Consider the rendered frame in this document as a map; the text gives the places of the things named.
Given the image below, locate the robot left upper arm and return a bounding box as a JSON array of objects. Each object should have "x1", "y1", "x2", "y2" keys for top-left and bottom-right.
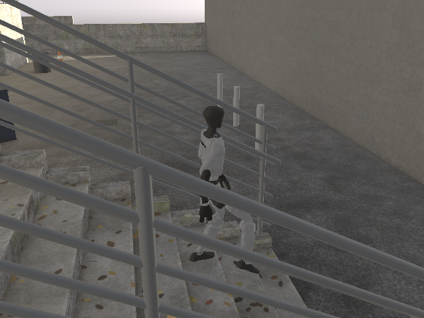
[{"x1": 198, "y1": 129, "x2": 207, "y2": 159}]

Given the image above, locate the right robot forearm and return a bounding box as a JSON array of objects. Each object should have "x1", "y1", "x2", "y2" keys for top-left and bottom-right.
[{"x1": 200, "y1": 170, "x2": 211, "y2": 206}]

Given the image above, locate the right robot thigh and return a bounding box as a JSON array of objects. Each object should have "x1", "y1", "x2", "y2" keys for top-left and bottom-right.
[{"x1": 212, "y1": 200, "x2": 254, "y2": 232}]

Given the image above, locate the humanoid robot head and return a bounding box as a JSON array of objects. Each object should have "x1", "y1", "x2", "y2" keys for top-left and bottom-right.
[{"x1": 203, "y1": 106, "x2": 225, "y2": 138}]

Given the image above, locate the robot left hand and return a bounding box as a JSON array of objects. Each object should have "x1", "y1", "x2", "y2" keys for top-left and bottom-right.
[{"x1": 218, "y1": 174, "x2": 231, "y2": 190}]

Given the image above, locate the robot right upper arm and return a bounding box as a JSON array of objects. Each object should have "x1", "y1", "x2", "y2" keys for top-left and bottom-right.
[{"x1": 199, "y1": 138, "x2": 225, "y2": 175}]

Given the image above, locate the robot right hand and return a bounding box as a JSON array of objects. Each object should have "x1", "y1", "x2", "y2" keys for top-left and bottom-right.
[{"x1": 199, "y1": 205, "x2": 213, "y2": 223}]

